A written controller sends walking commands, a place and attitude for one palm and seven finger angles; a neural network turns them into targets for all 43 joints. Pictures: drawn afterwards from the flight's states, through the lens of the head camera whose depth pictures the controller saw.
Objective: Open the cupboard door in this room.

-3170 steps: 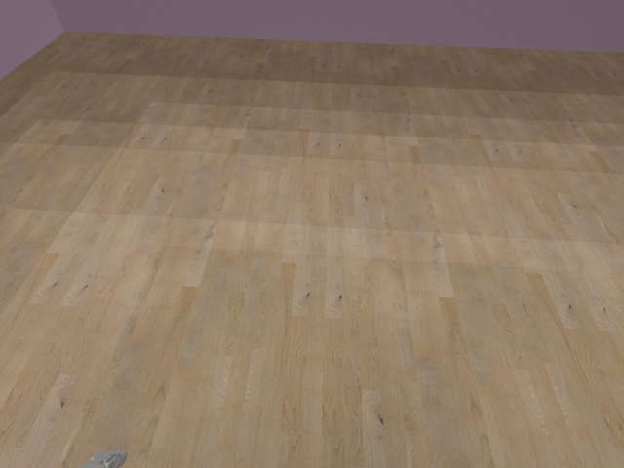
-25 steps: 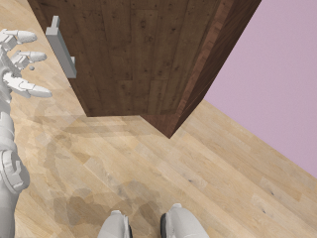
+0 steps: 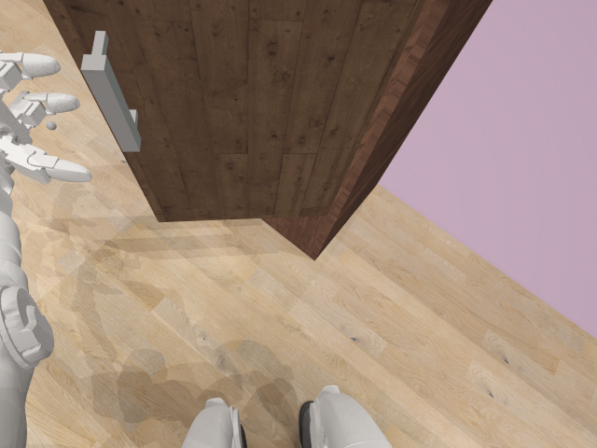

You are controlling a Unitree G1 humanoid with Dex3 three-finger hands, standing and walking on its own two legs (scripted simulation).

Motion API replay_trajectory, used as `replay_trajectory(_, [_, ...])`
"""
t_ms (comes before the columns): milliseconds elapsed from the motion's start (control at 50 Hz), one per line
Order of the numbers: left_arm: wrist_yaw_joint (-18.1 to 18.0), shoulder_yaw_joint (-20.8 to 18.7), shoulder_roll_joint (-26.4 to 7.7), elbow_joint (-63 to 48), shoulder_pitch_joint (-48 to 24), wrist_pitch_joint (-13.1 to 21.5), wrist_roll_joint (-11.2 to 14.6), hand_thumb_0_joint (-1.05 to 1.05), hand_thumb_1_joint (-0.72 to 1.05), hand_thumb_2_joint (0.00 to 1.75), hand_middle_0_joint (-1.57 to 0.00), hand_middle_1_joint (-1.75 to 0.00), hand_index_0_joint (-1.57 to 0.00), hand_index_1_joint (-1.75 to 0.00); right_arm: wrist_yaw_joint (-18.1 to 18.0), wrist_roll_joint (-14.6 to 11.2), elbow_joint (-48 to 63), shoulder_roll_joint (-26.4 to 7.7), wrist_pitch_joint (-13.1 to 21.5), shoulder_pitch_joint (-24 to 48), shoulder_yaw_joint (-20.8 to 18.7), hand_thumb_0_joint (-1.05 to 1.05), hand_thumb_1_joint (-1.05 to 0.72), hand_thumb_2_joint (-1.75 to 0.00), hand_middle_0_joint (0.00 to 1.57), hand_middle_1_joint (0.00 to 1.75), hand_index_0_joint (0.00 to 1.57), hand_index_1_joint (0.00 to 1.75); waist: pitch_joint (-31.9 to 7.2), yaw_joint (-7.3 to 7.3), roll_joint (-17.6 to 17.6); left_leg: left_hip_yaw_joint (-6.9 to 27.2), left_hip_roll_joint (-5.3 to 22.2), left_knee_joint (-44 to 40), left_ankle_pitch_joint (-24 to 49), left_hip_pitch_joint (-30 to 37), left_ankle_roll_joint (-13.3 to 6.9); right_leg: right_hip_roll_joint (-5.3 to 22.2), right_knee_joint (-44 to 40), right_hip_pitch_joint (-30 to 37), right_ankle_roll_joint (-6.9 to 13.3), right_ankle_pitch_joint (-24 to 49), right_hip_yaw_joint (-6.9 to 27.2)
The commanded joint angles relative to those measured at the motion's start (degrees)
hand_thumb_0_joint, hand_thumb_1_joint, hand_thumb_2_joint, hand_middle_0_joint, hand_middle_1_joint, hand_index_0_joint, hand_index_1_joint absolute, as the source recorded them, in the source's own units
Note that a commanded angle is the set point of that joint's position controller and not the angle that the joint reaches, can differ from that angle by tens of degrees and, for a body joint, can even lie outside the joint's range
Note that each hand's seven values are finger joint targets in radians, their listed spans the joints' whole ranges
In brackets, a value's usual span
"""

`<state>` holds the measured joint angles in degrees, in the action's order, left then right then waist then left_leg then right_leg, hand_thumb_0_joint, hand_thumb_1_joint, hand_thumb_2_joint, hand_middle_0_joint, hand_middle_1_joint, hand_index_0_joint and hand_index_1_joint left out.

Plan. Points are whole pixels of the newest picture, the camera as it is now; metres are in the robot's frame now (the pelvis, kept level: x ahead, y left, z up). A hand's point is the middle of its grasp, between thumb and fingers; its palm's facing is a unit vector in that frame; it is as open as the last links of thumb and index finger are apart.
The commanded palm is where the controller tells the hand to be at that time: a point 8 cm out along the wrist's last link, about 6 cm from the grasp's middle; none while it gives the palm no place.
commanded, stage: move the hooked fingers beside the handle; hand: left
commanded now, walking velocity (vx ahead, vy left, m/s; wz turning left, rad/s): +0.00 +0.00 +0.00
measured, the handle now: (117, 96) +0.54 +0.19 +0.07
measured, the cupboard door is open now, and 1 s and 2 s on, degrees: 44 44 43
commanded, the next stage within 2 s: slide the fingers in behind the handle in 0.44 s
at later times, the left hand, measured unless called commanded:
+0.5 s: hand (59, 123) +0.50 +0.25 +0.07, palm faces +0.00 -1.00 -0.01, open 13.9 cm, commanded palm +0.49 +0.29 +0.07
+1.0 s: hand (75, 127) +0.50 +0.24 +0.07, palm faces +0.02 -1.00 +0.01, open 14.1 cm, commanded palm +0.48 +0.26 +0.07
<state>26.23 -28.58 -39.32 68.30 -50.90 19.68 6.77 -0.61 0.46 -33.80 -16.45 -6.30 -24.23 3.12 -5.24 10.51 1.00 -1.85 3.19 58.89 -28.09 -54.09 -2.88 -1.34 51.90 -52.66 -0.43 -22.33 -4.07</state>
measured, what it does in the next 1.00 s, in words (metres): stands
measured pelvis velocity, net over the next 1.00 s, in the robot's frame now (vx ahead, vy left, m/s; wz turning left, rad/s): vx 0.00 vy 0.00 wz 0.01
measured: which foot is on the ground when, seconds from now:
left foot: down 0.00-1.00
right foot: down 0.00-1.00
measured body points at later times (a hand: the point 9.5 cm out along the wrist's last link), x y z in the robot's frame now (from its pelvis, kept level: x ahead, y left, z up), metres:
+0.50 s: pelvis +0.00 +0.00 +0.00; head +0.15 +0.03 +0.42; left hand +0.50 +0.31 +0.07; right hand +0.00 -0.27 -0.10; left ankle -0.01 +0.08 -0.67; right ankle +0.02 -0.13 -0.67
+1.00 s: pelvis +0.00 +0.00 +0.00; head +0.14 +0.03 +0.42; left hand +0.49 +0.29 +0.07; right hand +0.00 -0.27 -0.10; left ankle -0.01 +0.08 -0.67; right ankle +0.02 -0.13 -0.67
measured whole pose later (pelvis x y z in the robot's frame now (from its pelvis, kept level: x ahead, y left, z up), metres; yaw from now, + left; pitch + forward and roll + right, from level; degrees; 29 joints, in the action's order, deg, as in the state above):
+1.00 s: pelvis +0.00 +0.00 +0.00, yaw +1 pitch +23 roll -5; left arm 21.2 -25.3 -35.5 67.8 -51.9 20.4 6.8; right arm -0.3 0.5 -34.4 -16.0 -6.0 -22.9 3.1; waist -5.4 10.2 1.2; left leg -1.1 3.0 60.1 -28.4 -55.0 -2.6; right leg -1.2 53.3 -53.4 -0.1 -23.0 -4.7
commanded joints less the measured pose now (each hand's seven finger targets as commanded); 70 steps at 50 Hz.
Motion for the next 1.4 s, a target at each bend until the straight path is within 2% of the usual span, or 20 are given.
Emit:
replay_trajectory(0, [-0.88, -2.01, -17.55, -13.16, -24.08, 4.0, 0.98, 0.0, -0.5, 0.3, -0.3, -1.2, -0.3, -1.2, -1.35, 0.03, 2.15, -11.69, 0.65, -10.47, -4.49, 0.0, -0.9, -0.9, 0.2, 0.3, 0.2, 0.3, -28.11, -0.31, 12.15, 6.37, -0.2, -5.51, 34.84, 27.1, 2.34, -2.26, -2.73, 7.74, 1.79, 17.61, 0.94])
replay_trajectory(20, [-0.86, -0.41, -15.39, -12.75, -24.57, 4.1, 1.05, 0.0, -0.5, 0.3, -0.3, -1.2, -0.3, -1.2, -1.24, 0.01, 1.99, -11.35, 0.66, -10.28, -4.38, 0.0, -0.9, -0.9, 0.2, 0.3, 0.2, 0.3, -27.89, 0.33, 12.03, 6.3, -0.29, -5.27, 34.25, 27.12, 2.31, -2.28, -2.84, 7.15, 1.67, 17.32, 0.93])
replay_trajectory(60, [-0.98, -0.58, -15.49, -10.88, -23.89, 4.12, 1.13, 0.0, -0.5, 0.3, -0.3, -1.2, -0.3, -1.2, -1.28, 0.0, 2.02, -11.5, 0.81, -9.98, -4.28, 0.0, -0.9, -0.9, 0.2, 0.3, 0.2, 0.3, -25.91, 0.33, 10.43, 6.19, -0.41, -5.47, 31.82, 24.91, 2.12, -2.25, -2.9, 7.74, 1.75, 16.7, 0.93])
replay_trajectory(100, [-0.98, -1.16, -16.67, -12.28, -25.39, 4.7, 1.0, 0.0, -0.5, 0.3, -0.3, -1.2, -0.3, -1.2, -1.51, 0.03, 1.83, -11.55, 0.86, -9.97, -4.34, 0.0, -0.9, -0.9, 0.2, 0.3, 0.2, 0.3, -28.19, 0.13, 11.85, 6.62, -0.21, -5.09, 34.47, 26.86, 2.47, -2.17, -2.24, 7.4, 1.84, 17.39, 0.87])
replay_trajectory(120, [-0.79, 0.73, -14.02, -11.47, -24.79, 4.49, 1.0, 0.0, -0.5, 0.3, -0.3, -1.2, -0.3, -1.2, -1.37, -0.08, 2.0, -11.22, 0.81, -9.76, -4.17, 0.0, -0.9, -0.9, 0.2, 0.3, 0.2, 0.3, -28.1, 0.28, 12.83, 6.53, -0.31, -4.93, 34.75, 27.33, 2.59, -2.13, -2.33, 6.46, 1.78, 17.04, 0.87])
replay_trajectory(160, [-0.94, 0.49, -14.74, -9.65, -25.59, 3.95, 0.97, 0.0, -0.5, 0.3, -0.3, -1.2, -0.3, -1.2, -1.39, -0.03, 1.66, -11.51, 0.79, -9.7, -4.07, 0.0, -0.9, -0.9, 0.2, 0.3, 0.2, 0.3, -25.71, 1.14, 9.48, 6.51, -0.29, -4.83, 31.79, 24.7, 2.18, -2.17, -2.51, 6.61, 1.65, 16.36, 0.83])
replay_trajectory(220, [-1.13, 1.59, -13.81, -10.66, -28.13, 4.23, 0.82, 0.0, -0.5, 0.3, -0.3, -1.2, -0.3, -1.2, -1.54, 0.0, 1.51, -11.33, 0.83, -9.54, -3.91, 0.0, -0.9, -0.9, 0.2, 0.3, 0.2, 0.3, -26.79, 1.3, 12.2, 7.1, -0.19, -4.64, 32.68, 26.6, 2.63, -2.03, -2.08, 4.52, 1.76, 15.43, 0.54])
replay_trajectory(260, [-1.51, 0.15, -15.6, -9.77, -27.06, 4.13, 0.72, 0.0, -0.5, 0.3, -0.3, -1.2, -0.3, -1.2, -1.61, 0.02, 1.76, -11.61, 0.97, -9.63, -3.92, 0.0, -0.9, -0.9, 0.2, 0.3, 0.2, 0.3, -27.25, 1.09, 10.08, 6.74, -0.45, -4.53, 31.04, 24.4, 2.19, -2.07, -2.04, 6.61, 1.73, 15.99, 0.94])
replay_trajectory(400, [-1.45, -1.98, -18.19, -12.66, -26.19, 4.54, 0.55, 0.0, -0.5, 0.3, -0.3, -1.2, -0.3, -1.2, -1.5, 0.11, 2.14, -11.46, 0.99, -9.86, -4.0, 0.0, -0.9, -0.9, 0.2, 0.3, 0.2, 0.3, -31.47, -0.38, 12.84, 6.57, -0.39, -3.96, 34.49, 25.85, 2.38, -2.14, -1.27, 8.47, 1.84, 18.48, 1.14])
replay_trajectory(440, [-1.29, -0.99, -16.38, -10.38, -24.07, 3.81, 0.74, 0.0, -0.5, 0.3, -0.3, -1.2, -0.3, -1.2, -1.36, -0.06, 2.27, -11.36, 0.89, -9.86, -4.0, 0.0, -0.9, -0.9, 0.2, 0.3, 0.2, 0.3, -29.09, 0.11, 9.55, 6.27, -0.5, -4.3, 32.29, 23.65, 2.0, -2.25, -1.86, 9.02, 1.62, 18.09, 1.02])
replay_trajectory(600, [-0.95, -1.2, -18.29, -10.87, -27.23, 4.35, 0.95, 0.0, -0.5, 0.3, -0.3, -1.2, -0.3, -1.2, -1.81, -0.18, 2.05, -11.57, 1.32, -9.77, -3.64, 0.0, -0.9, -0.9, 0.2, 0.3, 0.2, 0.3, -27.6, 0.93, 9.62, 5.4, -0.91, -4.6, 25.89, 19.79, 1.24, -2.13, -2.18, 10.03, 1.62, 16.3, 1.78])
replay_trajectory(700, [-0.77, 0.72, -14.59, -11.5, -26.66, 4.37, 1.66, 0.0, -0.5, 0.3, -0.3, -1.2, -0.3, -1.2, -1.46, -0.16, 1.42, -11.3, 1.21, -10.0, -3.92, 0.0, -0.9, -0.9, 0.2, 0.3, 0.2, 0.3, -28.3, 0.91, 12.43, 5.84, -0.67, -4.39, 29.42, 23.33, 1.74, -2.18, -2.04, 7.8, 1.75, 17.12, 1.3])
replay_trajectory(760, [-1.73, 0.99, -13.6, -11.04, -25.53, 3.49, 1.31, 0.0, -0.5, 0.3, -0.3, -1.2, -0.3, -1.2, -1.33, -0.09, 1.51, -11.17, 0.98, -10.1, -4.05, 0.0, -0.9, -0.9, 0.2, 0.3, 0.2, 0.3, -27.54, 0.94, 10.05, 5.78, -0.71, -4.58, 28.6, 22.46, 1.53, -2.22, -2.29, 8.26, 1.61, 16.83, 1.16])
replay_trajectory(800, [-2.72, -0.16, -14.6, -15.02, -26.57, 4.47, 1.23, 0.0, -0.5, 0.3, -0.3, -1.2, -0.3, -1.2, -1.11, 0.11, 1.77, -11.12, 0.98, -10.25, -4.22, 0.0, -0.9, -0.9, 0.2, 0.3, 0.2, 0.3, -31.2, -0.27, 13.19, 6.29, -0.61, -4.54, 32.3, 25.98, 2.1, -2.18, -1.73, 8.23, 1.86, 17.82, 0.99])
replay_trajectory(840, [-3.5, 0.57, -12.32, -14.64, -23.81, 4.63, 1.21, 0.0, -0.5, 0.3, -0.3, -1.2, -0.3, -1.2, -0.73, 0.1, 1.85, -10.7, 1.01, -9.98, -4.46, 0.0, -0.9, -0.9, 0.2, 0.3, 0.2, 0.3, -31.21, -0.54, 12.29, 6.22, -0.6, -4.25, 33.5, 26.48, 2.22, -2.29, -1.83, 8.31, 1.85, 18.3, 0.92])
replay_trajectory(920, [-4.77, 2.63, -10.35, -13.24, -26.75, 4.93, 0.68, 0.0, -0.5, 0.3, -0.3, -1.2, -0.3, -1.2, -0.84, 0.02, 1.25, -10.7, 1.04, -9.44, -4.29, 0.0, -0.9, -0.9, 0.2, 0.3, 0.2, 0.3, -26.84, 0.96, 10.5, 5.87, -0.83, -4.93, 28.12, 23.4, 1.78, -2.18, -2.44, 7.77, 1.69, 16.23, 1.06])
replay_trajectory(1100, [-5.42, 6.86, -3.6, -15.25, -28.68, 6.09, 1.42, 0.0, -0.5, 0.3, -0.3, -1.2, -0.3, -1.2, -0.51, 0.21, -0.12, -10.25, 1.73, -9.25, -4.7, 0.0, -0.9, -0.9, 0.2, 0.3, 0.2, 0.3, -28.59, 1.39, 12.32, 7.34, -0.31, -4.68, 33.21, 29.18, 2.71, -2.15, -2.21, 4.31, 1.9, 15.93, 0.42])
replay_trajectory(1160, [-6.36, 8.18, -1.85, -12.66, -28.59, 5.86, 0.75, 0.0, -0.5, 0.3, -0.3, -1.2, -0.3, -1.2, -0.46, 0.27, -0.67, -10.14, 1.89, -9.21, -4.72, 0.0, -0.9, -0.9, 0.2, 0.3, 0.2, 0.3, -25.98, 2.17, 8.91, 7.48, -0.5, -4.91, 29.65, 26.75, 2.45, -2.09, -2.42, 4.03, 1.87, 14.45, 0.24])
replay_trajectory(1220, [-7.01, 10.32, 0.99, -15.52, -30.56, 6.81, 0.53, 0.0, -0.5, 0.3, -0.3, -1.2, -0.3, -1.2, -0.17, 0.58, -1.14, -9.79, 2.37, -9.16, -4.97, 0.0, -0.9, -0.9, 0.2, 0.3, 0.2, 0.3, -29.56, 1.95, 12.92, 8.11, -0.41, -4.53, 33.32, 31.07, 3.13, -1.99, -2.13, 2.75, 2.02, 14.7, 0.17])
replay_trajectory(1380, [-8.0, 14.14, 6.31, -15.66, -31.49, 7.31, 0.97, 0.0, -0.5, 0.3, -0.3, -1.2, -0.3, -1.2, 0.27, 0.63, -2.09, -9.43, 2.87, -8.94, -5.16, 0.0, -0.9, -0.9, 0.2, 0.3, 0.2, 0.3, -27.95, 2.92, 10.61, 8.43, -0.7, -4.67, 32.39, 30.5, 2.83, -2.04, -2.42, 2.91, 2.2, 14.84, -0.19])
